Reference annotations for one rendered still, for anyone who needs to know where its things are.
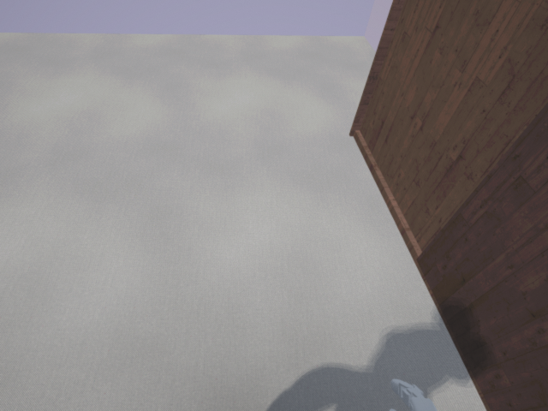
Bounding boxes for wardrobe door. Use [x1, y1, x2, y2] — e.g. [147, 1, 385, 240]
[417, 103, 548, 411]
[360, 0, 548, 252]

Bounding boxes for robot right hand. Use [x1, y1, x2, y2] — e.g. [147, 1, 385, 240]
[390, 379, 437, 411]

